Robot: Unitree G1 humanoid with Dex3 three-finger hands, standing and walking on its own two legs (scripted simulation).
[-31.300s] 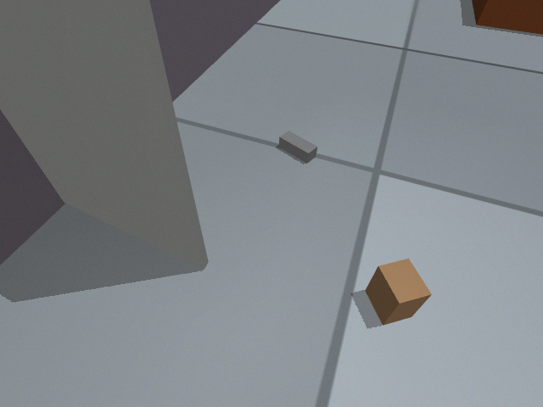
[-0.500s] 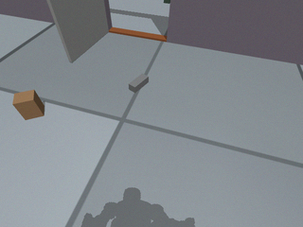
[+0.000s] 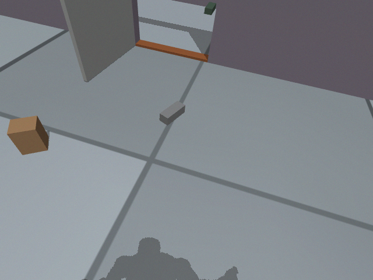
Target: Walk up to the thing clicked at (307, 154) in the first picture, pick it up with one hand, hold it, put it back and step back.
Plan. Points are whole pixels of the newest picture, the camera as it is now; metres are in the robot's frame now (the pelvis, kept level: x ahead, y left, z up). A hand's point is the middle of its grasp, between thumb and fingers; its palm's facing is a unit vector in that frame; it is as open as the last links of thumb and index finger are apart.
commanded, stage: walk up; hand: left
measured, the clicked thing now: (172, 112) +1.40 +0.09 -0.73
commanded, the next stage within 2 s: none
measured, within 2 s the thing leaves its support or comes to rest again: neither
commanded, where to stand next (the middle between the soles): +1.01 -0.11 m, yaw -3 degrees
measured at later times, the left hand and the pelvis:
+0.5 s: hand (119, 194) +0.35 +0.19 -0.11, palm faces -0.03 -0.93 -0.38, open 7.4 cm; pelvis +0.23 -0.07 +0.00, yaw -4 degrees
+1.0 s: hand (123, 157) +0.51 +0.22 -0.15, palm faces -0.07 -0.94 -0.34, open 7.4 cm; pelvis +0.47 -0.05 +0.00, yaw -3 degrees
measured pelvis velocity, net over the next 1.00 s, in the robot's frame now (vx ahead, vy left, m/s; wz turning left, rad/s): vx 0.47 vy -0.05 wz -0.05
